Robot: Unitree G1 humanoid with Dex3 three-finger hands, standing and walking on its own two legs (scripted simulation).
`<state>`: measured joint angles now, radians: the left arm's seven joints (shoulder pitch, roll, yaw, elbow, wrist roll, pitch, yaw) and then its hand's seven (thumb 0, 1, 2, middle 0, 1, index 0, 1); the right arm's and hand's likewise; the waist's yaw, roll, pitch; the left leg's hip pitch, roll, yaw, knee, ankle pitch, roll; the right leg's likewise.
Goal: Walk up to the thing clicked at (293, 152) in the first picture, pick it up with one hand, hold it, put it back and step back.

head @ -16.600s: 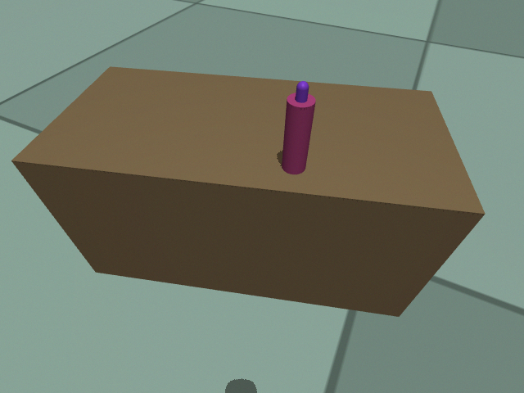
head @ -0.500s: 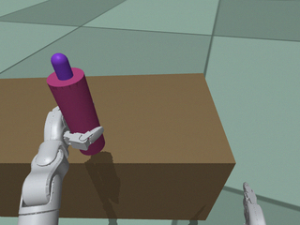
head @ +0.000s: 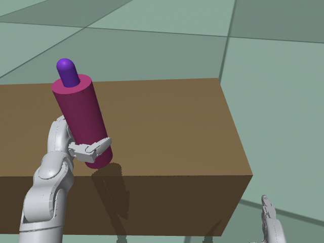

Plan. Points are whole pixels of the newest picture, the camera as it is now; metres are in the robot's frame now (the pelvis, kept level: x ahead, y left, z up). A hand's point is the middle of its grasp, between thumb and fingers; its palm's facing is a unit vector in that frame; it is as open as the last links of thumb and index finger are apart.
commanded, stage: hold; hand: left
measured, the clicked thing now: (84, 118) +0.32 +0.16 +0.21
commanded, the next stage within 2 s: crouch in 1.46 s
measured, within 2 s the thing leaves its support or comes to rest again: neither
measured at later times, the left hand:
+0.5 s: hand (89, 134) +0.32 +0.17 +0.16, palm faces +0.15 -0.99 -0.04, open 9.7 cm
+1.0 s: hand (85, 131) +0.32 +0.17 +0.17, palm faces +0.17 -0.99 -0.04, open 9.7 cm
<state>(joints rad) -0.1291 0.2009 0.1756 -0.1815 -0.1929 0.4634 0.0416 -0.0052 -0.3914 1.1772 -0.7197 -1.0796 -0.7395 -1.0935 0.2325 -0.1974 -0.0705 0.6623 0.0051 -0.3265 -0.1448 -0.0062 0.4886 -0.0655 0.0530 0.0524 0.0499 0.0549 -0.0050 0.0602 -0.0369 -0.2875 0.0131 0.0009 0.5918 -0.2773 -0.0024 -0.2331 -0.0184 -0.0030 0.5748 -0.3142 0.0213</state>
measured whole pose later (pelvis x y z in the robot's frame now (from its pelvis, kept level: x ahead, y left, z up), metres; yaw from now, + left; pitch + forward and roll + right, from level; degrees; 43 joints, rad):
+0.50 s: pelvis +0.00 +0.00 +0.00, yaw +0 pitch -2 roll +0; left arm -0.14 0.21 0.19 -0.18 -0.20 0.48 0.04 -0.01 -0.39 1.18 -0.72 -1.08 -0.74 -1.09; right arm 0.22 -0.19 -0.07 0.68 0.01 -0.33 -0.15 -0.01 0.50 -0.06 0.05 0.05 0.05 0.06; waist 0.00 0.06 -0.04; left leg -0.28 0.01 0.00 0.58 -0.27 0.00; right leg -0.22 -0.02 -0.01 0.56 -0.31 0.02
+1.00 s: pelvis +0.00 +0.00 +0.00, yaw +0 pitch -2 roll +0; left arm -0.14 0.21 0.21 -0.20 -0.20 0.48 0.04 0.00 -0.39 1.18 -0.72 -1.08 -0.74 -1.10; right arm 0.23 -0.19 -0.07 0.70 0.01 -0.32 -0.14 -0.01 0.50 -0.06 0.05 0.05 0.05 0.05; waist 0.00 0.06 -0.04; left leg -0.27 0.01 0.00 0.57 -0.27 0.00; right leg -0.21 -0.02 0.00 0.55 -0.31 0.02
